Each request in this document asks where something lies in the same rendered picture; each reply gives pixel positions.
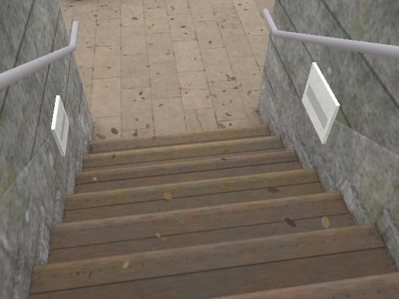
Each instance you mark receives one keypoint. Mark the stairs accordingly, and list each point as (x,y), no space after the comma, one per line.
(225,213)

